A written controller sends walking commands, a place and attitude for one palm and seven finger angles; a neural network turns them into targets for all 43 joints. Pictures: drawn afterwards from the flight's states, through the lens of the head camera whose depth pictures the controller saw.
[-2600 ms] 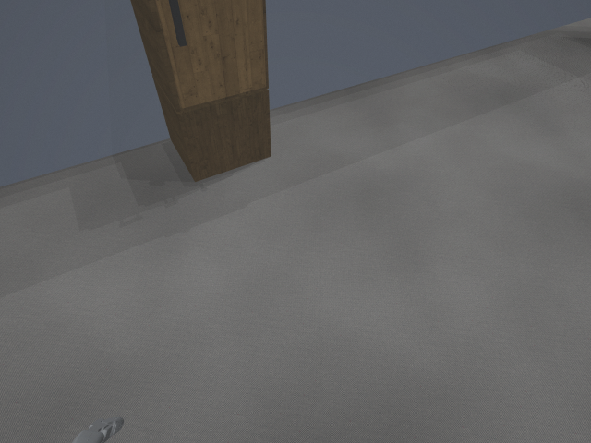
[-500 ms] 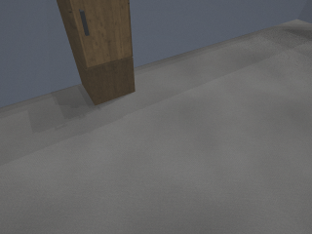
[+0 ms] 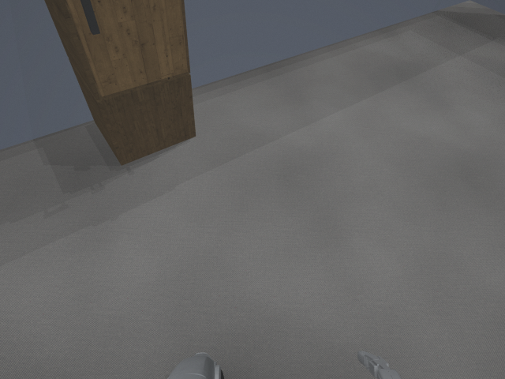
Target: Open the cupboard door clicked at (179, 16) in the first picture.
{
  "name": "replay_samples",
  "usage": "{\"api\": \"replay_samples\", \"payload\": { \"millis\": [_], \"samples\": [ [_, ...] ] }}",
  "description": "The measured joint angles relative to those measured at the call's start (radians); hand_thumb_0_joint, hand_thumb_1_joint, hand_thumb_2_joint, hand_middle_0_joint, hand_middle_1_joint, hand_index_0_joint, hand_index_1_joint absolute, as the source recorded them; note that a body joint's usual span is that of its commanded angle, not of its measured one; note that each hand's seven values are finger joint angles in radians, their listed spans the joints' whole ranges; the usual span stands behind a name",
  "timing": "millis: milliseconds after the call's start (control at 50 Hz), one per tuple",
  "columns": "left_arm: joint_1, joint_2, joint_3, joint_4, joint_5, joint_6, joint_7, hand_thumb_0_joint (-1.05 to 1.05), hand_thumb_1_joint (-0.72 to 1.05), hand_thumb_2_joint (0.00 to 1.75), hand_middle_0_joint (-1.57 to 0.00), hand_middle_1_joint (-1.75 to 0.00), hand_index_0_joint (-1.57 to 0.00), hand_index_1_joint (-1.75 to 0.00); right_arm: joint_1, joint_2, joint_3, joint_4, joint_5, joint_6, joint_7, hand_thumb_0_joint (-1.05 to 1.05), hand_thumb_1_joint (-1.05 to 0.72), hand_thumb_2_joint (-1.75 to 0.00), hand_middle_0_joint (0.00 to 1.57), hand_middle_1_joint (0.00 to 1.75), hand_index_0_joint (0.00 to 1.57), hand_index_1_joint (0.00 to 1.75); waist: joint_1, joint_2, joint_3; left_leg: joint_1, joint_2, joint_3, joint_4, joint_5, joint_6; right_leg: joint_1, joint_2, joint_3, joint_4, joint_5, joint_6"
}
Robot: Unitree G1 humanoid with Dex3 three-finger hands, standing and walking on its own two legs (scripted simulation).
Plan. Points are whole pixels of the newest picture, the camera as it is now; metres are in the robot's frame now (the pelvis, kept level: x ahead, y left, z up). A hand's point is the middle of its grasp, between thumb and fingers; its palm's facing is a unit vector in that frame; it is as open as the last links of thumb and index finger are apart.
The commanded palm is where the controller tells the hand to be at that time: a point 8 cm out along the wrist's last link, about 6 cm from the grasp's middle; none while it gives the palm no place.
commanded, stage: walk to a spot facing it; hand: left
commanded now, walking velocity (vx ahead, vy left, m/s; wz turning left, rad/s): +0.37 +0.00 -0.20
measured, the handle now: (85, 5) +1.10 +0.64 +0.02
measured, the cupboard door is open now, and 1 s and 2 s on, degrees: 0 0 0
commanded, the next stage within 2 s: turn to face it in 1.18 s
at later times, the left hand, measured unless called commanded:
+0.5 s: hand (178, 282) +0.30 +0.17 -0.14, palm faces -0.18 -0.97 -0.14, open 7.4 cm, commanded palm none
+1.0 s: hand (211, 224) +0.45 +0.13 -0.15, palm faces -0.13 -0.97 -0.19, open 7.3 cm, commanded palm none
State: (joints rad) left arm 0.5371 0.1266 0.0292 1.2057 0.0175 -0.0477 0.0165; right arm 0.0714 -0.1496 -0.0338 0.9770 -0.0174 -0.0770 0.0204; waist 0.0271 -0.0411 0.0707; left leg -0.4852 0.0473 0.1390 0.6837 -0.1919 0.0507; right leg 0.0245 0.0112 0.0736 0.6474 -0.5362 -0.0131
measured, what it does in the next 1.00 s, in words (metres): walks ahead: right foot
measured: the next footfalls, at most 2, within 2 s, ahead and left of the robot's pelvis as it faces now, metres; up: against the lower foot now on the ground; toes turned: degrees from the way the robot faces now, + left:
right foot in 0.66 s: +0.36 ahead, -0.15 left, +0.00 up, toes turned -20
left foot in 1.10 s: +0.63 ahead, +0.06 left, +0.00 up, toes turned +1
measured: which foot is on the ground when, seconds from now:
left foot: down 0.00-0.66, up 0.68-1.00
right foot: up 0.00-0.64, down 0.66-1.00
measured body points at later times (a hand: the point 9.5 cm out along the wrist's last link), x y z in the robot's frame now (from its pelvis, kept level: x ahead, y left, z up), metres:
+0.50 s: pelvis +0.18 +0.02 +0.03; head +0.20 +0.02 +0.48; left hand +0.31 +0.22 -0.12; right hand +0.04 -0.16 -0.11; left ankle +0.10 +0.08 -0.71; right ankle +0.28 -0.15 -0.66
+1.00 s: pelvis +0.41 -0.05 +0.03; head +0.43 -0.05 +0.48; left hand +0.46 +0.18 -0.13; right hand +0.44 -0.31 -0.11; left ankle +0.54 +0.07 -0.67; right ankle +0.32 -0.13 -0.71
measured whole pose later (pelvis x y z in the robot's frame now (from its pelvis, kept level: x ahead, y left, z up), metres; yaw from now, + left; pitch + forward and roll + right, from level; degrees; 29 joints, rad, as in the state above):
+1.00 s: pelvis +0.41 -0.05 +0.03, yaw -10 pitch +0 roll -2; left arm 0.31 0.17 0.04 1.10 0.03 -0.08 0.01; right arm 0.18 -0.20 -0.07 1.01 -0.02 -0.03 0.02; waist -0.01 0.02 0.02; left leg -0.55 0.17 0.10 0.79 -0.19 -0.03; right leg -0.06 0.01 -0.18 0.39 -0.33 -0.02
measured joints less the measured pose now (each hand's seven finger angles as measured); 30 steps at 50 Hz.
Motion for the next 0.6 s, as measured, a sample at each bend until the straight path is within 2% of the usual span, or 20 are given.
{"api": "replay_samples", "payload": {
  "millis": [40,60,80,120,220,320,380,460,540,600],
  "samples": [
    [-0.047,0.019,0.007,-0.019,-0.003,0.011,0.000,0.00,0.91,0.90,-0.21,-0.30,-0.20,-0.30,0.014,0.009,0.004,0.005,-0.001,-0.003,-0.008,0.01,-0.90,-0.90,0.20,0.30,0.20,0.30,0.008,-0.011,0.005,0.033,-0.003,0.028,0.032,-0.057,0.030,-0.150,0.003,-0.002,0.357,0.019,-0.021],
    [-0.072,0.028,0.011,-0.032,-0.002,0.013,0.000,0.00,0.91,0.90,-0.20,-0.30,-0.20,-0.30,0.027,0.013,0.005,0.014,-0.001,0.000,-0.012,0.00,-0.90,-0.90,0.20,0.30,0.20,0.30,0.010,-0.013,0.001,0.064,-0.006,0.040,0.015,-0.068,0.037,-0.222,-0.002,-0.017,0.483,0.057,-0.026],
    [-0.101,0.037,0.016,-0.047,0.001,0.014,-0.003,0.00,0.91,0.90,-0.20,-0.30,-0.20,-0.30,0.046,0.017,0.006,0.024,-0.001,0.003,-0.017,0.00,-0.90,-0.90,0.20,0.30,0.20,0.30,0.009,-0.013,-0.004,0.098,-0.009,0.050,-0.016,-0.064,0.037,-0.288,-0.013,-0.037,0.566,0.101,-0.027],
    [-0.163,0.055,0.026,-0.084,0.009,0.017,-0.009,0.00,0.91,0.90,-0.20,-0.30,-0.19,-0.30,0.090,0.026,-0.001,0.044,0.003,-0.001,-0.029,0.00,-0.91,-0.90,0.20,0.30,0.20,0.30,0.005,-0.014,-0.013,0.161,-0.022,0.060,-0.089,-0.052,0.040,-0.402,-0.038,-0.072,0.630,0.173,-0.023],
    [-0.274,0.070,0.044,-0.174,0.019,0.030,-0.020,0.00,0.92,0.90,-0.20,-0.30,-0.19,-0.30,0.195,-0.009,-0.021,0.086,0.003,-0.005,-0.041,-0.02,-0.95,-0.90,0.20,0.30,0.20,0.30,-0.009,-0.016,-0.055,0.280,-0.053,0.089,-0.239,-0.033,0.047,-0.600,-0.088,-0.085,0.581,0.318,0.002],
    [-0.339,0.065,0.049,-0.205,0.020,0.049,-0.033,0.00,0.92,0.90,-0.20,-0.30,-0.19,-0.30,0.293,-0.009,-0.015,0.126,0.004,-0.005,-0.040,-0.01,-0.93,-0.90,0.20,0.30,0.20,0.30,-0.033,-0.011,-0.072,0.374,-0.074,0.109,-0.335,-0.042,0.044,-0.678,-0.117,-0.071,0.492,0.423,0.027],
    [-0.359,0.059,0.046,-0.203,0.019,0.061,-0.039,0.00,0.91,0.90,-0.20,-0.30,-0.19,-0.30,0.342,0.007,-0.008,0.144,0.003,-0.007,-0.042,0.00,-0.92,-0.90,0.20,0.30,0.20,0.30,-0.050,-0.004,-0.065,0.427,-0.074,0.121,-0.373,-0.059,0.034,-0.675,-0.127,-0.081,0.404,0.446,0.035],
    [-0.379,0.049,0.037,-0.191,0.018,0.071,-0.044,0.00,0.91,0.90,-0.20,-0.30,-0.19,-0.30,0.397,0.035,0.003,0.163,-0.002,-0.009,-0.043,0.00,-0.91,-0.90,0.20,0.30,0.20,0.30,-0.076,0.006,-0.044,0.491,-0.063,0.143,-0.402,-0.096,0.015,-0.636,-0.130,-0.122,0.255,0.433,0.030],
    [-0.407,0.032,0.026,-0.181,0.015,0.072,-0.046,0.00,0.91,0.90,-0.20,-0.30,-0.19,-0.30,0.443,0.059,0.013,0.185,-0.010,-0.006,-0.042,0.01,-0.91,-0.90,0.20,0.30,0.20,0.30,-0.106,0.017,-0.017,0.543,-0.043,0.164,-0.404,-0.149,-0.014,-0.582,-0.112,-0.169,0.126,0.380,0.007],
    [-0.431,0.016,0.018,-0.185,0.015,0.062,-0.047,0.00,0.91,0.90,-0.20,-0.30,-0.19,-0.30,0.472,0.070,0.018,0.205,-0.014,0.002,-0.041,0.01,-0.90,-0.90,0.20,0.30,0.20,0.30,-0.121,0.033,0.002,0.571,-0.015,0.178,-0.374,-0.207,-0.044,-0.528,-0.079,-0.204,0.031,0.312,-0.024]
  ]
}}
